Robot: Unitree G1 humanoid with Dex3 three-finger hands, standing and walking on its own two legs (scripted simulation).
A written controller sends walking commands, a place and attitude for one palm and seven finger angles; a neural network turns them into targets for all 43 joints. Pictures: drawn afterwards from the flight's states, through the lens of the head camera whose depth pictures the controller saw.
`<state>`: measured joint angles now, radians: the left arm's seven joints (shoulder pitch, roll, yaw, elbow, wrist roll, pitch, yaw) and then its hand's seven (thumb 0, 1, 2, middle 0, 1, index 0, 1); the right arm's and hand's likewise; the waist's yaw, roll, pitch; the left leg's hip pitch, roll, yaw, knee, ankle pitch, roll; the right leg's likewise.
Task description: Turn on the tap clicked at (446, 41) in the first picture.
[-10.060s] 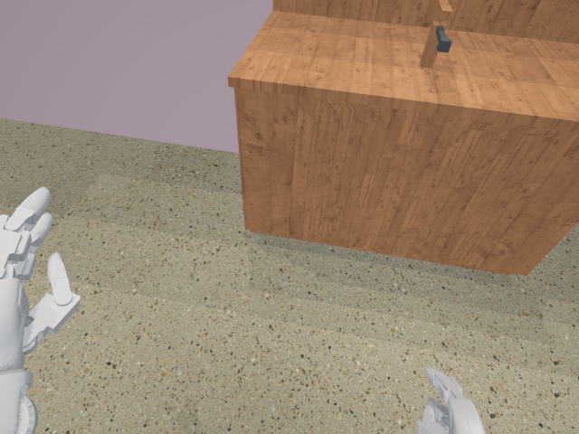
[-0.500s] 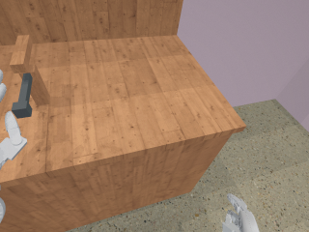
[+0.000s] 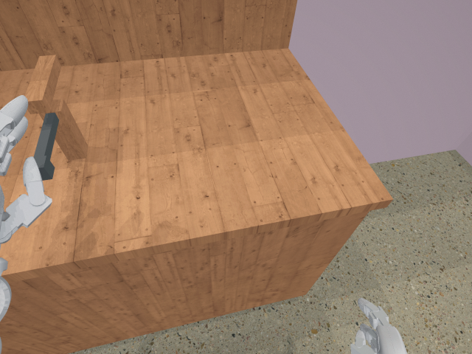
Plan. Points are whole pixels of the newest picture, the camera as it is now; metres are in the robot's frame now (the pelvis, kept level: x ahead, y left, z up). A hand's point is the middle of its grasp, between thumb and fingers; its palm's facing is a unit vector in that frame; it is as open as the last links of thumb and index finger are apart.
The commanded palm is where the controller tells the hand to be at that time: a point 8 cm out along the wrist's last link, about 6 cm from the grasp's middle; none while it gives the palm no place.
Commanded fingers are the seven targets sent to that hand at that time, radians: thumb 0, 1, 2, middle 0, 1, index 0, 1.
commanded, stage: come to a stop and stand still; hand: left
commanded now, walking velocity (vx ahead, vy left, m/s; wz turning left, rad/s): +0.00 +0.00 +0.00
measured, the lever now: (39, 168) +0.32 +0.35 +0.13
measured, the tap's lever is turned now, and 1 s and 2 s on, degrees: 0 0 0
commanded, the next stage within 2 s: look again from close up in 0.54 s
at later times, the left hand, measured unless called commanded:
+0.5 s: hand out of the picture +0.21 +0.31 +0.18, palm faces +0.43 -0.83 -0.34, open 7.4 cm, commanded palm +0.15 +0.33 +0.18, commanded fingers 0.00 0.90 0.90 -0.20 -0.30 -0.20 -0.30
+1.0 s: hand (31, 228) +0.21 +0.28 +0.17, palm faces +0.41 -0.85 -0.31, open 7.4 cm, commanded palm +0.15 +0.30 +0.18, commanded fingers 0.00 0.90 0.90 -0.20 -0.30 -0.20 -0.30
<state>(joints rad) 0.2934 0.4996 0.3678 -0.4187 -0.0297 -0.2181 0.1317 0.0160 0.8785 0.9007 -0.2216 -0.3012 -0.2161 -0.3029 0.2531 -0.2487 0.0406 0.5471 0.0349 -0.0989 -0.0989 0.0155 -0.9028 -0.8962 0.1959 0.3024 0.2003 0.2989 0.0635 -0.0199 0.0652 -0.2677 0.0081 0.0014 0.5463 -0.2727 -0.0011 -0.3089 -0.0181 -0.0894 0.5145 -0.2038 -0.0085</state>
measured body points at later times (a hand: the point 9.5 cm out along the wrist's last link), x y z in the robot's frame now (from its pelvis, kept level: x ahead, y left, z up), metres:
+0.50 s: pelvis -0.01 +0.05 +0.00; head +0.03 +0.08 +0.44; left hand +0.19 +0.36 +0.19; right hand +0.17 -0.15 -0.08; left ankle +0.01 +0.12 -0.73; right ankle +0.05 -0.11 -0.73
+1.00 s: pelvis -0.01 +0.02 +0.00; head +0.02 +0.03 +0.45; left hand +0.18 +0.32 +0.18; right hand +0.18 -0.21 -0.07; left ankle +0.01 +0.12 -0.73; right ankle +0.05 -0.11 -0.73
